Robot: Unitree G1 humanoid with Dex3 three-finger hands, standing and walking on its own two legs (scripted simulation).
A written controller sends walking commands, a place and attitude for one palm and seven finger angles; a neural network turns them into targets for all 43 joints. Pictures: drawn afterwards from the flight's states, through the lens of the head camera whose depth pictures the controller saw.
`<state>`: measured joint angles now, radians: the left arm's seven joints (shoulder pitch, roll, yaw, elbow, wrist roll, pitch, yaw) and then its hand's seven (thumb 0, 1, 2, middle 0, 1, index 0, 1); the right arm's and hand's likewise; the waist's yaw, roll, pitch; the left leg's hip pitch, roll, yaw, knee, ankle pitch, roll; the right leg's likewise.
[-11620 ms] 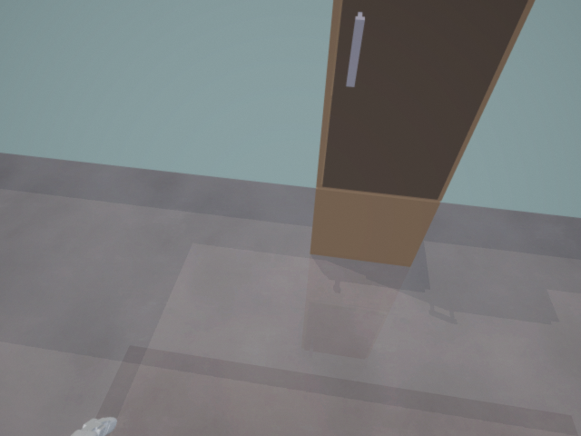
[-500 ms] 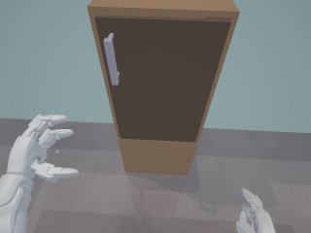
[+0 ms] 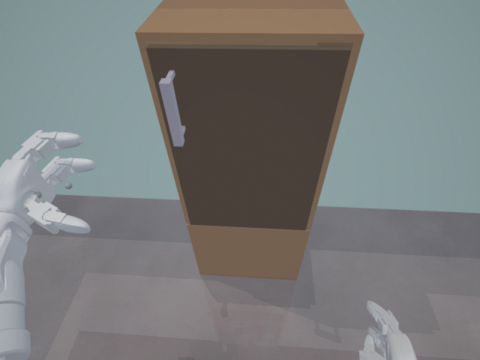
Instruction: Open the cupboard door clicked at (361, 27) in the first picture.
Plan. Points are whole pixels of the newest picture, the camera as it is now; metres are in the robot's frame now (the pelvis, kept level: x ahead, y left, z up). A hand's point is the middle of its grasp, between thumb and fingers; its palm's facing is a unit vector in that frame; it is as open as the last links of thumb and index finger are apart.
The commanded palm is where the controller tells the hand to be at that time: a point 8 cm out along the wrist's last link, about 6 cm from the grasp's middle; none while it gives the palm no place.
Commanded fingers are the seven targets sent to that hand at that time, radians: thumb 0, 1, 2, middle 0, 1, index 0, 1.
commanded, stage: raise the hand with hooked fingers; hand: left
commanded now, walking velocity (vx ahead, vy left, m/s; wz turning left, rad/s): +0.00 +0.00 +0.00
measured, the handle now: (175, 109) +0.56 +0.20 +0.13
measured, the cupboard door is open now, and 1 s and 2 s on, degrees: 0 0 0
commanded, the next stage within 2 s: move the hooked fingers beside the handle in 0.42 s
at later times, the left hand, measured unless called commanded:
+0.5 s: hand (75, 196) +0.29 +0.28 +0.16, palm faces +0.07 -1.00 -0.03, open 13.9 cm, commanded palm +0.26 +0.32 +0.16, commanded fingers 0.00 -0.50 0.30 -0.30 -1.20 -0.30 -1.20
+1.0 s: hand (101, 167) +0.35 +0.26 +0.16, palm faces +0.07 -1.00 -0.01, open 13.9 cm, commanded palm +0.33 +0.31 +0.15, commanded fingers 0.00 -0.50 0.30 -0.30 -1.20 -0.30 -1.20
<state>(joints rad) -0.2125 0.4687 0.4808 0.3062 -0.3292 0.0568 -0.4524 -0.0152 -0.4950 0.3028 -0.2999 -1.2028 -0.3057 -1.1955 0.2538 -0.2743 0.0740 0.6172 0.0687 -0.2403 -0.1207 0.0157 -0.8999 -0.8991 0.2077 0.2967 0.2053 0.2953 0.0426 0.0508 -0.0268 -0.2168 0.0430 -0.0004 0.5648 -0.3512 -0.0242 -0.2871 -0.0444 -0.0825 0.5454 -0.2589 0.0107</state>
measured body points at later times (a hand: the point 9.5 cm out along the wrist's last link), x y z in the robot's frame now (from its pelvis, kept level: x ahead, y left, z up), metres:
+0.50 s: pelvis -0.01 +0.00 +0.00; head -0.01 -0.01 +0.45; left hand +0.28 +0.33 +0.16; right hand +0.17 -0.23 -0.07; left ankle -0.03 +0.13 -0.73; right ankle +0.02 -0.13 -0.73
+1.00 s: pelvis -0.01 +0.00 +0.00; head +0.00 -0.01 +0.45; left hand +0.35 +0.32 +0.16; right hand +0.13 -0.25 -0.09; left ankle -0.03 +0.13 -0.73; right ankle +0.02 -0.13 -0.73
